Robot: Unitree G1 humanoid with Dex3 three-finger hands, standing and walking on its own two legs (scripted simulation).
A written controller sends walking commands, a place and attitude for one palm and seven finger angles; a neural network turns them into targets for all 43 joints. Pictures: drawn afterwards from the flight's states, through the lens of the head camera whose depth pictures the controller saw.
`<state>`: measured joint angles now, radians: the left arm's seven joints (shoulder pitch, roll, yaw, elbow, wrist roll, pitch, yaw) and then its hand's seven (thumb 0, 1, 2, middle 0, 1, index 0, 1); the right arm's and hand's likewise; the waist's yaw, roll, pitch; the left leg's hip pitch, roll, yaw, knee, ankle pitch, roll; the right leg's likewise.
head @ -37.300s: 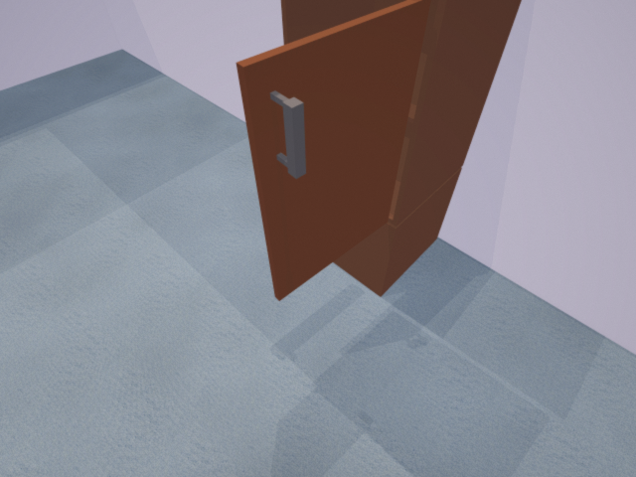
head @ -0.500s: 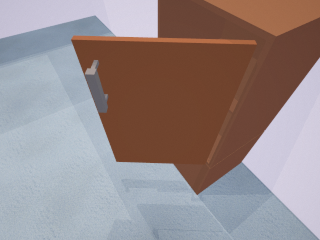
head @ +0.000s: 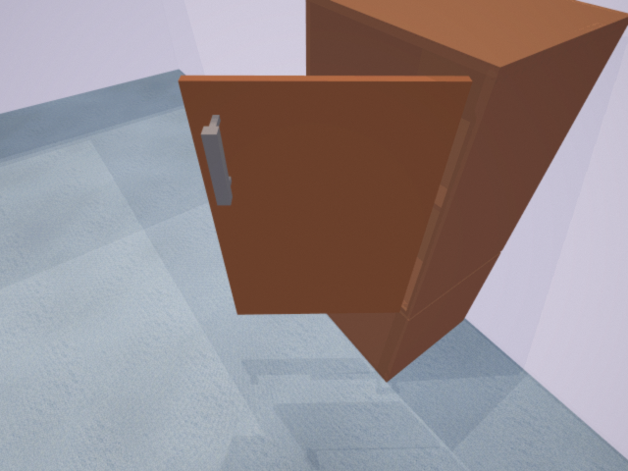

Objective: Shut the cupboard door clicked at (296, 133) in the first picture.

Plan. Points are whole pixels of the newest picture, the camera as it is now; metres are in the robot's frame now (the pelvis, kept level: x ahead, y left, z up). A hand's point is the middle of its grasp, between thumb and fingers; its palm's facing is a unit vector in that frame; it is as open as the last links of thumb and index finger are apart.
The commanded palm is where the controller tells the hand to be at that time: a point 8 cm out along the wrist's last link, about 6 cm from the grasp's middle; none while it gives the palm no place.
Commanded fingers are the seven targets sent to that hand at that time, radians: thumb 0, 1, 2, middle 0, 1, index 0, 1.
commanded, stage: come to a stop and stand still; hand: left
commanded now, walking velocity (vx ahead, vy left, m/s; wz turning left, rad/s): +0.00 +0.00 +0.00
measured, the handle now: (220, 160) +0.52 +0.17 +0.13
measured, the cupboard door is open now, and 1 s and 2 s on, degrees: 55 55 55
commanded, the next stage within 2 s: look again from close up in 0.18 s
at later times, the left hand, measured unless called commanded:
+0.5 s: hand out of the picture -0.01 +0.20 -0.18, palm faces +0.01 -0.98 -0.20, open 7.3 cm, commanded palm none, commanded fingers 0.00 0.90 0.90 -0.20 -0.30 -0.20 -0.30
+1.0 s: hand out of the picture +0.02 +0.20 -0.17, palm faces -0.01 -0.97 -0.23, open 7.3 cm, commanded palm none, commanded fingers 0.00 0.90 0.90 -0.20 -0.30 -0.20 -0.30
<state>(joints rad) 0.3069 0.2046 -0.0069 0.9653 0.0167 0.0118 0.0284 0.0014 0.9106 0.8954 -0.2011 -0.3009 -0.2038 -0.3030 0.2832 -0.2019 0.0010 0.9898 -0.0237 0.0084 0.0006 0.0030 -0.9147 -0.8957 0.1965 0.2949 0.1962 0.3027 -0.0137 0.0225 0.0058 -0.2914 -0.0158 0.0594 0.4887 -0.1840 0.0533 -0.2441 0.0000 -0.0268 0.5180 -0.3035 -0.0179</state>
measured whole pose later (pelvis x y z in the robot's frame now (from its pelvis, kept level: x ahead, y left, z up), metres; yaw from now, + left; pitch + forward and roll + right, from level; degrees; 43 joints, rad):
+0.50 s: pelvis -0.01 +0.02 +0.00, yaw +0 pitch -2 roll -1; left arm 0.32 0.20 -0.01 1.08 0.02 -0.01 0.02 0.00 0.91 0.90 -0.20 -0.30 -0.20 -0.30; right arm 0.25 -0.19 0.00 1.10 -0.01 -0.01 0.00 0.01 -0.91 -0.90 0.20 0.29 0.20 0.30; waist 0.00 -0.01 0.01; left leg -0.27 -0.05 0.06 0.42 -0.12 0.07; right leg -0.23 -0.01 0.01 0.47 -0.25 -0.01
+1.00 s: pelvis +0.03 +0.00 +0.00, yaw +0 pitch +0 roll +0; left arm 0.32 0.22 -0.01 1.10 0.02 -0.01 0.02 0.00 0.91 0.90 -0.20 -0.30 -0.20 -0.30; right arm 0.24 -0.20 0.00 1.11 -0.02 -0.02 -0.01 0.00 -0.91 -0.90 0.20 0.29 0.19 0.30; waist 0.00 -0.02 0.00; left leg -0.25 -0.05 0.06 0.43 -0.18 0.06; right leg -0.21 0.00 0.02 0.48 -0.27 0.00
